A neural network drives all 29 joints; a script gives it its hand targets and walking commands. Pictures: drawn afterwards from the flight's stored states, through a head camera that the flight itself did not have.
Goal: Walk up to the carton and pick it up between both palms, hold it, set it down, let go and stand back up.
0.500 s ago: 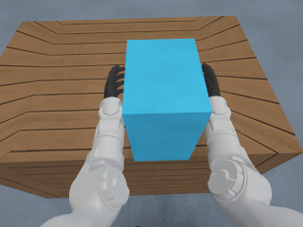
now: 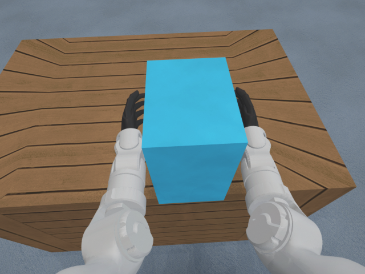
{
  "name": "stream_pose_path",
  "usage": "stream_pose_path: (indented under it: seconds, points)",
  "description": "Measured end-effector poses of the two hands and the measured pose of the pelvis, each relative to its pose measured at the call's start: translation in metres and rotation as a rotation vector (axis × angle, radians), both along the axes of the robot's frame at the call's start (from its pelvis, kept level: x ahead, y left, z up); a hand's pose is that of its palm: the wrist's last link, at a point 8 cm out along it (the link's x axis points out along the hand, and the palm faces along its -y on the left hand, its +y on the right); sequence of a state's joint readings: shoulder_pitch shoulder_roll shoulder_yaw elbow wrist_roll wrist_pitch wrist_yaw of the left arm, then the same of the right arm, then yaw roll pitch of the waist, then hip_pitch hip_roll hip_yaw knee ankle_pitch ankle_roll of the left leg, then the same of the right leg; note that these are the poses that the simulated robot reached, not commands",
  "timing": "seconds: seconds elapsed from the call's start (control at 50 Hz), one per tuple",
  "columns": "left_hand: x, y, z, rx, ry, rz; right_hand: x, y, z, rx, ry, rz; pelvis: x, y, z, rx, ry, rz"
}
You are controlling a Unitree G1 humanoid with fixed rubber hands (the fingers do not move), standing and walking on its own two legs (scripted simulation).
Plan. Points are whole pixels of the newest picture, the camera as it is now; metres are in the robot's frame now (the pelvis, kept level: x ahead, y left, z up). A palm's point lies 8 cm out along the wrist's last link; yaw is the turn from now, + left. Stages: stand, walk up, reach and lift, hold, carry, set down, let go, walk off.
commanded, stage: reach and lift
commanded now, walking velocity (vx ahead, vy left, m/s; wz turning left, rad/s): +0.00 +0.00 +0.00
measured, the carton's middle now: (189, 137) +0.42 +0.03 +0.04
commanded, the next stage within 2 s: none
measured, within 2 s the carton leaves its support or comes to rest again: leaves its support in 1.20 s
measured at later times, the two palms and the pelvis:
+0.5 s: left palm (132, 127) +0.42 +0.16 +0.07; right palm (248, 124) +0.43 -0.10 +0.07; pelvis +0.00 +0.00 +0.00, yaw +0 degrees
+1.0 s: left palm (132, 127) +0.42 +0.15 +0.07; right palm (248, 125) +0.43 -0.10 +0.07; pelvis +0.00 +0.00 +0.00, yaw +0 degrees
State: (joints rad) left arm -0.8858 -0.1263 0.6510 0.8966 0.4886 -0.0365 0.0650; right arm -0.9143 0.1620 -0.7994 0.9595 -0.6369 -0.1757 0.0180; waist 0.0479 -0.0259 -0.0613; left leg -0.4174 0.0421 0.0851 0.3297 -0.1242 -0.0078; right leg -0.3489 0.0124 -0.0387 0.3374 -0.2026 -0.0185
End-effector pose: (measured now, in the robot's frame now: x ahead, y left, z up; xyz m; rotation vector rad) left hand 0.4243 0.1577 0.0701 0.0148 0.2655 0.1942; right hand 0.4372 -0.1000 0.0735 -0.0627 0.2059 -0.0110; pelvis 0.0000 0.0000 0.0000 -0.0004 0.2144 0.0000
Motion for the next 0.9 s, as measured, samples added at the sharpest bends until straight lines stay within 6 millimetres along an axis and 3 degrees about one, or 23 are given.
stream_pose_path:
  seconds: [0.9]
  points:
    - [0.0006, -0.0026, -0.0011, -0.001, 0.004, -0.002, -0.0035, -0.0029, -0.0015, 0.026, 0.002, -0.017, -0.0013, 0.0037, 0.0004, -0.005, 0.008, -0.002]
